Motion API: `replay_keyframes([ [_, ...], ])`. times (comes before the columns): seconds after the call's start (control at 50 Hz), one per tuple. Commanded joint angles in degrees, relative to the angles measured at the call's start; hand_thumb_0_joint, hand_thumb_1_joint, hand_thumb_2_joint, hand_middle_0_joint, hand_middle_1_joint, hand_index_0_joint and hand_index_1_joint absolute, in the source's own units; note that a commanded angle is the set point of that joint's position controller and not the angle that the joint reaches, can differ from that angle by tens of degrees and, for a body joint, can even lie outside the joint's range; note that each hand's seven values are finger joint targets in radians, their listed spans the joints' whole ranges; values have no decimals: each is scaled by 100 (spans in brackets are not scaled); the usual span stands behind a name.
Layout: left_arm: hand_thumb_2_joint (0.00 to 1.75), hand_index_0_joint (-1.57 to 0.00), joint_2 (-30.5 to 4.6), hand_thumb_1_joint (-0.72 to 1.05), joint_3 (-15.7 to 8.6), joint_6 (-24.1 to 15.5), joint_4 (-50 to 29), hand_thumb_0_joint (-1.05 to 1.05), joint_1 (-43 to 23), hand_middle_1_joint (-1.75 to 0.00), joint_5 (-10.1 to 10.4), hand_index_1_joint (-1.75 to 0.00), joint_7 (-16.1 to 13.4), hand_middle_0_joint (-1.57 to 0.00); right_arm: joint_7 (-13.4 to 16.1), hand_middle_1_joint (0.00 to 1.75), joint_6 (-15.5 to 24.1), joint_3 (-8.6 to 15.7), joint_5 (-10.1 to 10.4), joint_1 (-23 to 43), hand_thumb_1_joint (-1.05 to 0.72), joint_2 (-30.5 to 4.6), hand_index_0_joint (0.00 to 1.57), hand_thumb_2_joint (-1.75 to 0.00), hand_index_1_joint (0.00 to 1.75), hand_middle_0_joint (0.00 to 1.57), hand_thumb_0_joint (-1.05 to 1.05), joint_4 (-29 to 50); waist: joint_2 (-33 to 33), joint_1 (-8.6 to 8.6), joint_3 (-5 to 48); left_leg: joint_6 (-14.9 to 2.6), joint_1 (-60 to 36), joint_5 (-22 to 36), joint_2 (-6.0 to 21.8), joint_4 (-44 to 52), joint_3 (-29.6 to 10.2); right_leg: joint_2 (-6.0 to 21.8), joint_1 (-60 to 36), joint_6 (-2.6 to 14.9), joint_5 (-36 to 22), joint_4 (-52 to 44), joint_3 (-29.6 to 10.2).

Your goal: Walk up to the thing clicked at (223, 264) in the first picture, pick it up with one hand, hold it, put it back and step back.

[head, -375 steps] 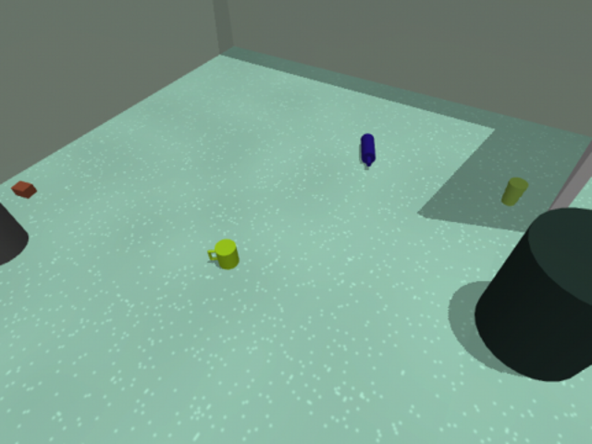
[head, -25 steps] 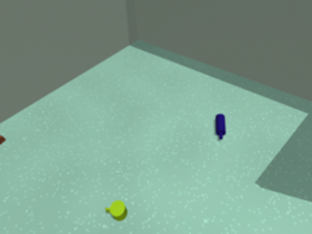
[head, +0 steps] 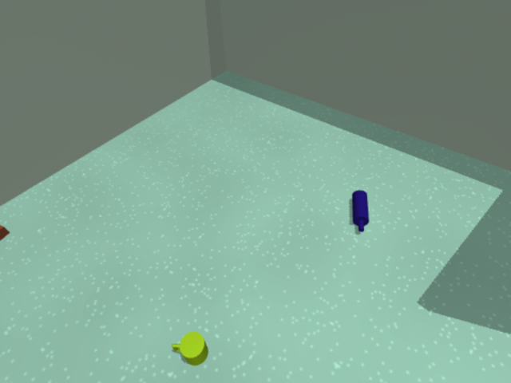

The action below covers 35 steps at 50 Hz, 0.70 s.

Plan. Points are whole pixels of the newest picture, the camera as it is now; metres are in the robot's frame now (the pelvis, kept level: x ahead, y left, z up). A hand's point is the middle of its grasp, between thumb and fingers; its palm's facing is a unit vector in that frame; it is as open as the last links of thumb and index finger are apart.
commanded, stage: rise first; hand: left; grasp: from above
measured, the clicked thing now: (189, 348) +0.41 +0.28 -0.73
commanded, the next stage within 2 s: none
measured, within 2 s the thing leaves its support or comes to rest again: neither
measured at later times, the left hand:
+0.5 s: hand out of the picture +0.13 +0.26 -0.18, palm faces -0.08 -0.91 -0.40, open 11.8 cm
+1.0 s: hand out of the picture +0.12 +0.28 -0.27, palm faces -0.25 -0.81 -0.54, open 14.1 cm
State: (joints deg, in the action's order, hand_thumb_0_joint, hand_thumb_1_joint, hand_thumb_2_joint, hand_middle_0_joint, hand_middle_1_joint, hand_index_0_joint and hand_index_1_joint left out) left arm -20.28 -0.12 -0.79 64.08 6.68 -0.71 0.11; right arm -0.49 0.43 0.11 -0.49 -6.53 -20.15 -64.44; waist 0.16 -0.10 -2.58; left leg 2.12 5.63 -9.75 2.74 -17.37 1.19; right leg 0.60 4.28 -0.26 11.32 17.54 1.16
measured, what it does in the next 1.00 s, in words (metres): lowers itself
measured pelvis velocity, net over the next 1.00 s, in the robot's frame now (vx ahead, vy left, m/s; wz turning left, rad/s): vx -0.03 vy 0.02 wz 0.01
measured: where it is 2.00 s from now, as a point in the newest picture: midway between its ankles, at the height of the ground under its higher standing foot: outside the picture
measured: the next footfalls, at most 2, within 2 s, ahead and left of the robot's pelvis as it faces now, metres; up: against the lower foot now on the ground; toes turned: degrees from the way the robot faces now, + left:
none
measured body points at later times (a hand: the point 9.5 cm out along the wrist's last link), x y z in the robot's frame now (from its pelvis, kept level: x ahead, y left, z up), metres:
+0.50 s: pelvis -0.02 +0.01 -0.04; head +0.05 +0.02 +0.41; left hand +0.13 +0.31 -0.16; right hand +0.09 -0.24 -0.15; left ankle +0.00 +0.14 -0.75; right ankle -0.02 -0.12 -0.75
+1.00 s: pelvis -0.03 +0.02 -0.12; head +0.09 +0.04 +0.31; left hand +0.13 +0.32 -0.23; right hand +0.17 -0.22 -0.21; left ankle +0.00 +0.14 -0.75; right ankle -0.02 -0.12 -0.75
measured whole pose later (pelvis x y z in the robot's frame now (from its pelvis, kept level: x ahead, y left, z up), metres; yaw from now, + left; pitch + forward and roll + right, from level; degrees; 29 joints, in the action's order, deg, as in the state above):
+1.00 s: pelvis -0.03 +0.02 -0.12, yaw +0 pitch +22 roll -2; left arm -18.6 -6.2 8.4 27.9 11.9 -21.1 -2.5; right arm 0.5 9.2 1.5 0.1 -9.2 -13.7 -31.0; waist 0.3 1.3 8.1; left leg 0.6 63.2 -32.0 2.3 -73.3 -1.7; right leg 1.7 59.8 -1.6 33.2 71.3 1.8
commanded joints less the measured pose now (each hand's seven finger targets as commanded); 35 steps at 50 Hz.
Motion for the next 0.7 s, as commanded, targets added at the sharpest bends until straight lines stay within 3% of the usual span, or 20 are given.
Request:
replay_keyframes([
  [0.0,90,-20,-1238,90,-218,-106,-337,0,-153,-30,17,-30,-77,-20,87,30,100,222,-12,195,-90,-1172,20,-90,30,20,0,316,7,23,297,-249,-117,847,558,210,-405,720,131,133,-992,-290,-455],
  [0.06,90,-20,-1235,90,-221,-110,-343,0,-129,-30,8,-30,-73,-20,89,30,97,237,-10,200,-90,-1205,20,-90,30,20,0,332,-1,23,387,-284,-222,829,574,173,-392,722,139,140,-963,-287,-466],
  [0.08,93,-21,-1230,85,-224,-108,-340,0,-164,-38,-2,-38,-74,-21,92,30,103,239,-13,216,-89,-1197,20,-90,30,20,0,331,3,30,370,-279,-182,798,561,194,-403,724,143,138,-967,-287,-474],
  [0.1,92,-17,-248,77,-242,-624,-2351,0,-2175,-46,283,-46,-148,-19,199,30,380,1,369,156,-94,-233,20,-91,30,20,0,1952,344,690,-198,-273,655,-107,-335,-223,302,36,1369,58,-363,35,-96],
  [0.12,92,-16,-567,69,-360,-568,-1995,0,-2657,-54,260,-54,-182,-18,251,30,378,20,386,-156,-92,-392,20,-90,30,20,0,1638,-16,459,87,-304,608,-196,-319,-285,265,49,1011,27,-145,38,-12],
  [0.14,92,-17,-1165,61,-737,-361,-1024,0,-1531,-62,83,-62,-190,-18,306,30,318,160,393,-396,-92,-612,20,-91,30,20,0,1616,-127,304,32,-297,752,-210,-309,-346,266,-22,1066,62,17,104,45],
  [0.16,92,-16,-1167,53,-780,-239,-543,0,-1246,-70,-51,-70,-102,-16,302,30,285,223,357,-473,-92,-595,20,-90,30,20,0,1713,-244,286,236,-315,906,-149,-332,-583,225,-20,1188,89,17,277,56],
  [0.18,93,-15,-1256,45,-836,-227,-640,0,-1682,-78,-186,-78,-7,-14,305,30,294,270,322,-480,-94,-563,20,-91,30,20,0,1906,-289,259,419,-335,1042,-60,-318,-798,189,-15,1289,91,-109,517,65],
  [0.2,93,-15,-1321,37,-954,-279,-574,0,-1568,-86,-341,-85,52,-13,307,30,332,358,238,-483,-93,-560,20,-91,30,20,0,2043,-443,162,779,-331,1130,55,-327,-985,171,9,1217,78,-235,736,50],
  [0.24,93,-12,-1139,21,-1054,-220,-520,0,-744,-101,-654,-96,129,-8,249,30,372,473,160,-748,-91,-478,20,-91,30,20,0,2242,47,-90,1416,-253,1361,353,-380,-1363,140,15,1262,136,-463,1225,47],
  [0.28,97,-9,-1010,5,-1108,-157,-843,0,-471,-107,-757,-103,72,-5,216,30,386,514,159,-749,-91,-443,20,-90,30,20,0,2513,246,-171,1566,-204,1436,405,-386,-1525,119,-52,1478,156,-430,1448,66],
  [0.34,99,-8,-903,-19,-1072,133,-1466,0,-481,-111,-853,-108,-74,-4,203,30,377,529,210,-700,-92,-392,20,-91,30,20,0,2886,160,-34,1660,-217,1567,319,-370,-1635,81,-73,1626,132,-329,1526,109],
  [0.38,99,-8,-918,-35,-1126,336,-1619,0,-367,-111,-911,-108,-140,-5,188,30,386,514,209,-589,-93,-362,20,-91,30,20,0,3062,37,-44,1470,-221,1877,111,-348,-1809,77,-86,1903,118,-66,1668,120],
  [0.42,99,-8,-809,-49,-1028,423,-1894,0,-573,-111,-994,-110,-165,-7,182,30,445,519,188,-570,-92,-337,20,-91,30,20,0,3198,-38,89,1474,-218,2046,28,-298,-2104,38,-101,2264,109,44,1968,149],
  [0.44,99,-9,-716,-53,-1013,448,-1912,0,-446,-112,-1010,-110,-170,-7,178,30,477,524,181,-590,-91,-317,20,-91,30,20,0,3226,-41,73,1404,-209,2220,-109,-280,-2222,16,-115,2457,114,201,2114,161],
  [0.48,99,-8,-822,-56,-1130,426,-2423,0,-454,-111,-1074,-110,-207,-7,175,30,548,547,160,-648,-90,-270,20,-90,30,20,0,3330,53,47,1663,-226,2437,-252,-294,-2540,19,-74,2632,107,326,2354,120],
  [0.5,100,-8,-701,-56,-1074,440,-2310,0,-296,-110,-1104,-109,-201,-7,172,30,579,534,140,-703,-90,-248,20,-90,30,20,0,3294,16,101,1556,-222,2609,-376,-270,-2662,-2,-87,2820,96,442,2532,133],
  [0.56,99,-8,-641,-56,-991,439,-3012,0,-171,-109,-1249,-109,-187,-7,191,30,694,569,127,-625,-89,-249,20,-90,30,20,0,3539,267,147,1818,-184,2730,-341,-192,-2971,-105,-105,3306,121,442,2982,154],
  [0.58,100,-7,-706,-56,-1079,456,-3150,0,-49,-109,-1313,-109,-211,-7,196,30,717,576,118,-667,-88,-241,20,-90,30,20,0,3530,294,87,1893,-179,2824,-348,-187,-3067,-120,-96,3339,122,452,3080,144],
  [0.68,101,-7,-643,-56,-1051,691,-3907,0,487,-108,-1526,-109,-277,-7,209,30,812,559,111,-605,-89,-183,20,-90,30,20,0,3737,276,139,2188,-217,3178,-297,-161,-3543,-160,-80,3643,113,384,3468,110],
])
